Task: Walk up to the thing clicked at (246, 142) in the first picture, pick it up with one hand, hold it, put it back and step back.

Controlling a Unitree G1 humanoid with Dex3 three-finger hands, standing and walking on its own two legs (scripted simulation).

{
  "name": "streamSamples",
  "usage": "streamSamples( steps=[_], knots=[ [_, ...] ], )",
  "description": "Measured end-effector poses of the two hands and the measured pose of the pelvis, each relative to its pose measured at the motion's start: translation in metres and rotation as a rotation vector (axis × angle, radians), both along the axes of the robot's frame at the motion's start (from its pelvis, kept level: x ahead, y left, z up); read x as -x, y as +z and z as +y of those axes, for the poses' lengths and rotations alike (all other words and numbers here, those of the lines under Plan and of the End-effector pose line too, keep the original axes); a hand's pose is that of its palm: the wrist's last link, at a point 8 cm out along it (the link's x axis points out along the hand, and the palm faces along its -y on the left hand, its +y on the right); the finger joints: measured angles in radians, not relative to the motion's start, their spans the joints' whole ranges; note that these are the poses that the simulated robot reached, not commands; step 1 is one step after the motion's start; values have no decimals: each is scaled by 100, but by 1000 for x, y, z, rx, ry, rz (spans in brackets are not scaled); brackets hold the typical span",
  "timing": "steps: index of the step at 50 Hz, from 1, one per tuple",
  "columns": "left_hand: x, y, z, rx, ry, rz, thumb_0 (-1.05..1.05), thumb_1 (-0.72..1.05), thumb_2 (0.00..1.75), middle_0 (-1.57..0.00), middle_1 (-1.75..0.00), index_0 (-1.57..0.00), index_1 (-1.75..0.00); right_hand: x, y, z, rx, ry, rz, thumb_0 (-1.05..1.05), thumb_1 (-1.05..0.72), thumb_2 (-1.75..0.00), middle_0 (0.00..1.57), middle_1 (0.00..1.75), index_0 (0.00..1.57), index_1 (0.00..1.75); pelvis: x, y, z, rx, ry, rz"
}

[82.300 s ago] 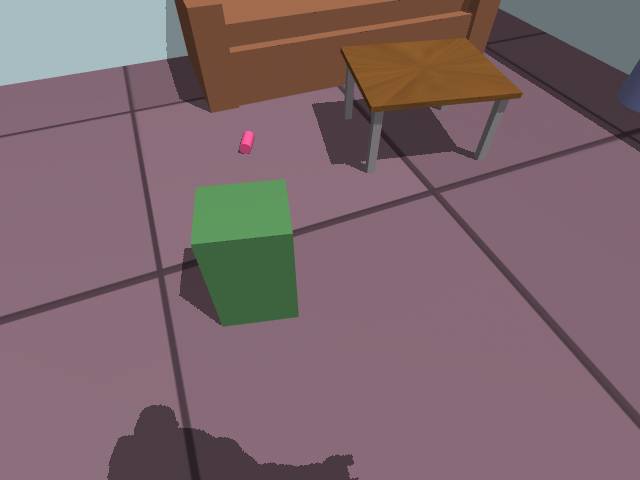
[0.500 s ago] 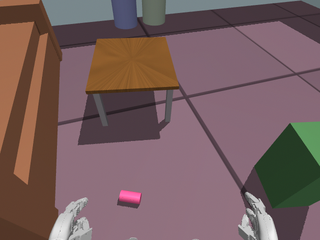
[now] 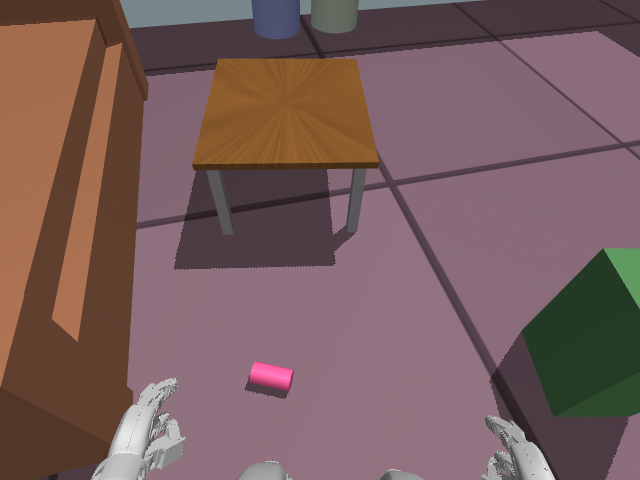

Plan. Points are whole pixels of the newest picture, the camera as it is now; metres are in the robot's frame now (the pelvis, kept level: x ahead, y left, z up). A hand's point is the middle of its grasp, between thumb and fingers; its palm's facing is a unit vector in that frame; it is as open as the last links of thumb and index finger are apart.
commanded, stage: stand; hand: left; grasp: from above
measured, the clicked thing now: (272, 376) +0.48 +0.16 -0.69
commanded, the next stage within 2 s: none
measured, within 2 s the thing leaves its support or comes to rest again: neither
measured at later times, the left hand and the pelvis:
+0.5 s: hand out of the picture +0.04 +0.24 -0.12, palm faces +0.06 -0.95 -0.31, open 7.4 cm; pelvis +0.00 +0.01 +0.04, yaw +1 degrees
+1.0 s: hand out of the picture +0.03 +0.22 -0.11, palm faces +0.05 -0.94 -0.34, open 7.4 cm; pelvis -0.01 -0.02 +0.05, yaw +2 degrees
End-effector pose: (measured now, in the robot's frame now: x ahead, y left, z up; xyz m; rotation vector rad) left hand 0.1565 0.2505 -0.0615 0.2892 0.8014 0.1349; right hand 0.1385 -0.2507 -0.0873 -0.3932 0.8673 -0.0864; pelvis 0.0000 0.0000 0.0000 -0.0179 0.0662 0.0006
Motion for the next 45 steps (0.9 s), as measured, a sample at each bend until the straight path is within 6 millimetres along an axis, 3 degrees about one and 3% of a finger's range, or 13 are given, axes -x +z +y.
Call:
streamSamples(
  steps=[10, 23, 35, 45],
  knots=[
    [62, -23, 33, -35, 102, 228, 1, 90, 90, -21, -30, -21, -30, 37, 5, -26, -10, -120, 168, 1, -91, -90, 20, 30, 20, 30, 0, 20, 3, -12, 4, -69],
    [122, -25, 32, 11, 177, 399, 1, 90, 90, -21, -30, -21, -30, 67, 9, -12, -45, -165, 275, 1, -91, -90, 20, 30, 20, 30, 3, 41, 7, -6, 16, -131],
    [143, -15, 31, -13, 199, 452, 1, 90, 90, -21, -30, -21, -30, 78, 8, -22, -65, -180, 315, 1, -91, -90, 20, 30, 20, 30, 10, 49, -2, -14, 24, -151],
    [142, -11, 24, -23, 204, 467, 1, 90, 90, -21, -30, -21, -30, 86, 9, -42, -49, -194, 354, 0, -91, -90, 20, 30, 20, 30, 7, 52, -14, -14, 28, -151]
  ],
)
